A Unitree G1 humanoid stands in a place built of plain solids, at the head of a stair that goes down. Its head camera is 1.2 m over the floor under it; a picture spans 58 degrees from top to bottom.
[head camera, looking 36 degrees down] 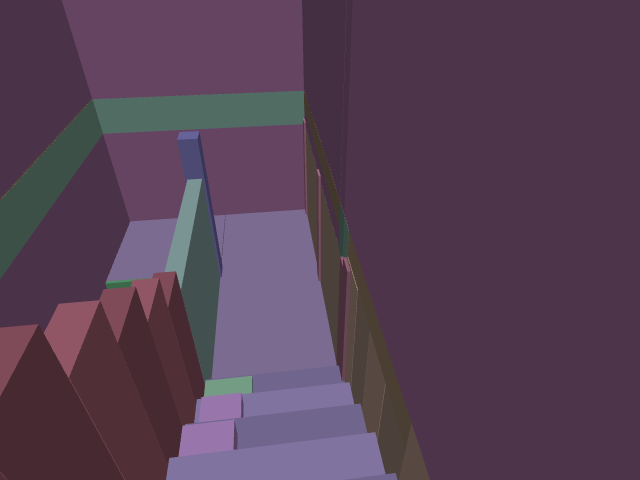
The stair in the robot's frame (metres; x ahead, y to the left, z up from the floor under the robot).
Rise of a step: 0.18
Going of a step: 0.26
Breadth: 0.85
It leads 7 degrees to the left of straight ahead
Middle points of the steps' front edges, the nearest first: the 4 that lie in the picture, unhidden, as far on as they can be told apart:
0.95 0.19 -0.53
1.20 0.22 -0.71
1.46 0.25 -0.89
1.71 0.29 -1.07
